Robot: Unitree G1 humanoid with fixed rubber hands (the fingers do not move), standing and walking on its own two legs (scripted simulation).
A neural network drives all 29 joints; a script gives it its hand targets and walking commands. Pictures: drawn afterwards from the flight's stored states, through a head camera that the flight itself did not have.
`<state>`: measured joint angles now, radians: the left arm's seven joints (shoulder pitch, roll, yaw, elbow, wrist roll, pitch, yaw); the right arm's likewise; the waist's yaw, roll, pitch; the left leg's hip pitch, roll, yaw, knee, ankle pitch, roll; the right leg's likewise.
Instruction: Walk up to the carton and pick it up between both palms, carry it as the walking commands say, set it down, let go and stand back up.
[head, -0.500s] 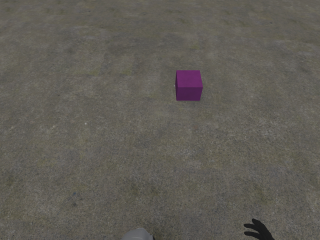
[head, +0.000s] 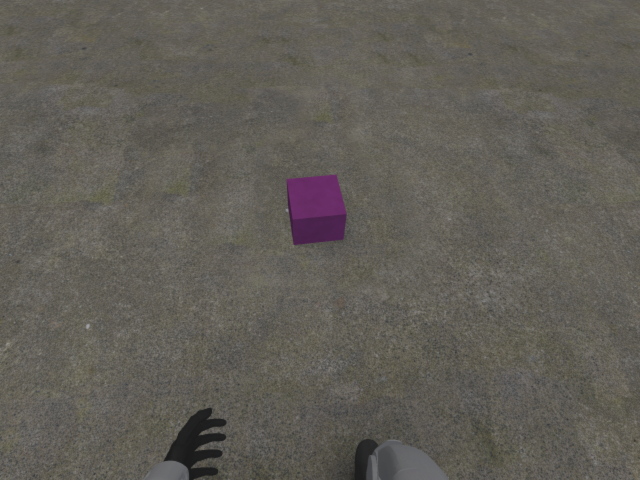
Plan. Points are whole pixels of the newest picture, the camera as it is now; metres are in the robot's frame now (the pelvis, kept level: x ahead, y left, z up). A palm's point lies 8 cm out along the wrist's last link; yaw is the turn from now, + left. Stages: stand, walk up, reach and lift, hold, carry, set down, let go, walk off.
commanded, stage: walk up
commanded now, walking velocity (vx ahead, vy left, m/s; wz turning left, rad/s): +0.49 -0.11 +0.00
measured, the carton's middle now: (315, 209) +1.09 -0.07 -0.69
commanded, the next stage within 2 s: none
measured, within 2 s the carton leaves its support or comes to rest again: neither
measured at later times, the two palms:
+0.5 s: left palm out of the picture +0.11 +0.17 -0.10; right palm (455, 292) +0.39 -0.24 -0.11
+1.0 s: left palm (193, 221) +0.59 +0.22 -0.13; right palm (456, 307) +0.36 -0.22 -0.09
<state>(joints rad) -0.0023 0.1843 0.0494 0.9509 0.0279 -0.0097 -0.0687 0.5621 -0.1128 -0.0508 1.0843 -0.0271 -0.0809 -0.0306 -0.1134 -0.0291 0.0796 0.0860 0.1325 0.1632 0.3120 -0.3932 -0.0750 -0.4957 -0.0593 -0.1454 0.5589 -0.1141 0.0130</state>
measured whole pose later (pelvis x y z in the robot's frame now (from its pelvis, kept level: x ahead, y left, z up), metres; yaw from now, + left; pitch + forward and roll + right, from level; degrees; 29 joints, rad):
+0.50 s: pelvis +0.24 -0.03 +0.01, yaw +1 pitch +0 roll +2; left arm 0.53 0.12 0.03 1.10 0.01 -0.10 0.01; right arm 0.05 -0.20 -0.06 0.93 -0.02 0.00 0.05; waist 0.08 0.03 0.03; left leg -0.59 0.13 0.10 0.75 -0.06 -0.04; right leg 0.05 -0.06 -0.15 0.22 -0.27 0.00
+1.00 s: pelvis +0.47 +0.00 +0.02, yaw +0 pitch -1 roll -3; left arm 0.12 0.22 0.07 0.95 0.03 0.00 -0.06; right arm 0.51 -0.14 -0.05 1.09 -0.02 -0.09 -0.01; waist -0.08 -0.05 0.06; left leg -0.05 0.12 0.16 0.36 -0.28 -0.02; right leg -0.57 -0.11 -0.08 0.84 -0.05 0.05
